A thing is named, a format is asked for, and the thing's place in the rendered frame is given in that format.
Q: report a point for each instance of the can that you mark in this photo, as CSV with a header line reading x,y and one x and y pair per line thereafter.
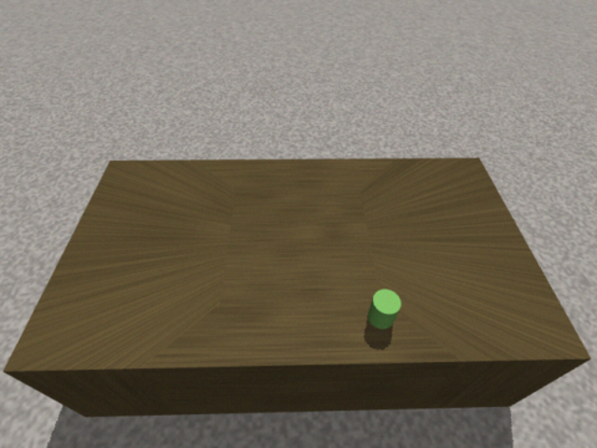
x,y
384,309

